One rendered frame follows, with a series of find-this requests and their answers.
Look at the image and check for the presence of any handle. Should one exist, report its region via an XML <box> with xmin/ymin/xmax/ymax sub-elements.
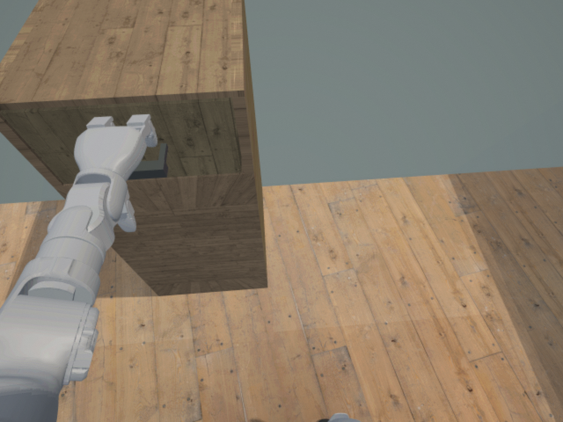
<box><xmin>128</xmin><ymin>143</ymin><xmax>168</xmax><ymax>180</ymax></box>

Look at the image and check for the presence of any left robot hand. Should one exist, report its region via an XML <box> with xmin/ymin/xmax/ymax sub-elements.
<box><xmin>74</xmin><ymin>114</ymin><xmax>157</xmax><ymax>232</ymax></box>

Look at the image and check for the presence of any left robot forearm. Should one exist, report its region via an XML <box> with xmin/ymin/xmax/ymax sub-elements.
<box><xmin>0</xmin><ymin>168</ymin><xmax>128</xmax><ymax>324</ymax></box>

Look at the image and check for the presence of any drawer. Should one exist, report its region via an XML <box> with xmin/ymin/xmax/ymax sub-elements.
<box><xmin>0</xmin><ymin>98</ymin><xmax>242</xmax><ymax>184</ymax></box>

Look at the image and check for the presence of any left robot upper arm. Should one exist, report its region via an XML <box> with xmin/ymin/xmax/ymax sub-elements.
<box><xmin>0</xmin><ymin>295</ymin><xmax>99</xmax><ymax>422</ymax></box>

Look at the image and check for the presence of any cabinet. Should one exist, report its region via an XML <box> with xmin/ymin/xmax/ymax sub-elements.
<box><xmin>0</xmin><ymin>0</ymin><xmax>268</xmax><ymax>296</ymax></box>

